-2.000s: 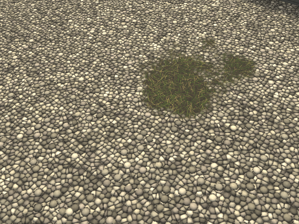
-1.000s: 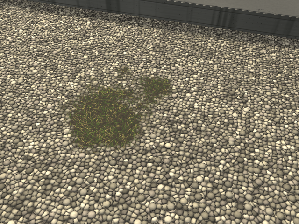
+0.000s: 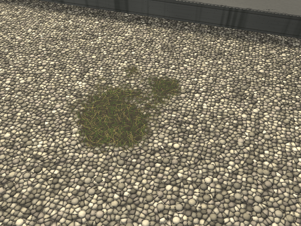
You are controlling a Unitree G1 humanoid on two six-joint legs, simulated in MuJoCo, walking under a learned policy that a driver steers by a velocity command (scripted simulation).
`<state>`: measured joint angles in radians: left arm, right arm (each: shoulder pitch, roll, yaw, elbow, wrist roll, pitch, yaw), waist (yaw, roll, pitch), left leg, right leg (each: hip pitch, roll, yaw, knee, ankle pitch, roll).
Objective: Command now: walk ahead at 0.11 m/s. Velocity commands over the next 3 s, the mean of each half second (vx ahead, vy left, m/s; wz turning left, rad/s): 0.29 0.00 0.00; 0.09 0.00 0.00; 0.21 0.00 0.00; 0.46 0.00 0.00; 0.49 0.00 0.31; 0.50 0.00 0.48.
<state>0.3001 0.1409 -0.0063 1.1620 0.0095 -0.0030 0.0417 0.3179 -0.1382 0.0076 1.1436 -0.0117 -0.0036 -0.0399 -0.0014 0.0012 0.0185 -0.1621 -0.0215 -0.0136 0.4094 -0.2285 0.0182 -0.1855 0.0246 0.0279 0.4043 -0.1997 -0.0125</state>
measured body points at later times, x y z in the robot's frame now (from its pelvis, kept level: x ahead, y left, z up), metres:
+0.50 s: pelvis +0.14 -0.03 +0.00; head +0.17 -0.04 +0.45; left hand +0.03 +0.18 -0.14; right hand +0.24 -0.27 -0.15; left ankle +0.21 +0.08 -0.69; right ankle +0.03 -0.10 -0.74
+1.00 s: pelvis +0.27 -0.02 -0.01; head +0.27 -0.02 +0.44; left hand +0.27 +0.19 -0.17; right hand +0.27 -0.24 -0.17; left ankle +0.31 +0.04 -0.74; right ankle +0.27 -0.15 -0.75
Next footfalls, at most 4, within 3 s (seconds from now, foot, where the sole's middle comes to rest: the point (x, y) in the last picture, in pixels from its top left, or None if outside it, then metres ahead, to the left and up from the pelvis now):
0.62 left None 0.35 0.04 -0.78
0.98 right None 0.31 -0.15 -0.78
1.46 left None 0.44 0.08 -0.78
1.94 right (170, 175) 0.78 -0.07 -0.78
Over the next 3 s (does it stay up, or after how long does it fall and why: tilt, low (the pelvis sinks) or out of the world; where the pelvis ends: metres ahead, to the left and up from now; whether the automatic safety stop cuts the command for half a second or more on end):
stays up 1.21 0.10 -0.01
